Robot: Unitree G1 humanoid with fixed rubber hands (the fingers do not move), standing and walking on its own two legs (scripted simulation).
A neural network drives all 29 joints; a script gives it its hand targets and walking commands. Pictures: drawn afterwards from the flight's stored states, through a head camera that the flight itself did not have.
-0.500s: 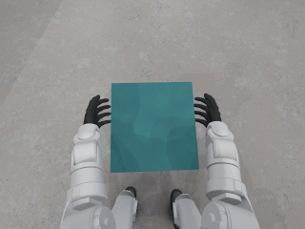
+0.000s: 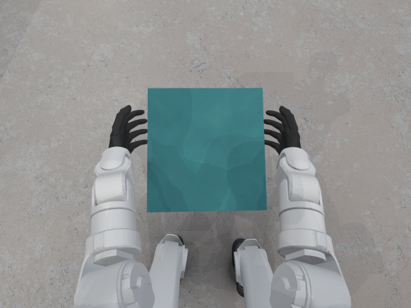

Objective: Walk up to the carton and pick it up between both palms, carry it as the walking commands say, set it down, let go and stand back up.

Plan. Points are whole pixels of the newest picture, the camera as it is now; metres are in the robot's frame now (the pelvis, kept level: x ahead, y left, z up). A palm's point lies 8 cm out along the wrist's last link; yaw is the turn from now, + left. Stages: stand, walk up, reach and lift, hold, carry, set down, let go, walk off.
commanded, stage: set down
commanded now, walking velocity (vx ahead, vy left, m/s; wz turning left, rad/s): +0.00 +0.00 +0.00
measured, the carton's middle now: (205, 152) +0.42 +0.03 -0.17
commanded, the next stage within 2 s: none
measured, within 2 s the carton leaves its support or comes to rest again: neither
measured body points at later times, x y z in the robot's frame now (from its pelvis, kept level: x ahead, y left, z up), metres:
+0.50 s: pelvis -0.02 +0.00 -0.08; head +0.23 +0.02 +0.29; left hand +0.44 +0.20 -0.17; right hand +0.45 -0.12 -0.17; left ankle +0.06 +0.15 -0.61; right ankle +0.07 -0.14 -0.61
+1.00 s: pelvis -0.04 +0.01 -0.15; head +0.25 +0.03 +0.19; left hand +0.46 +0.20 -0.26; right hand +0.47 -0.12 -0.26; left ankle +0.06 +0.15 -0.61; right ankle +0.07 -0.14 -0.61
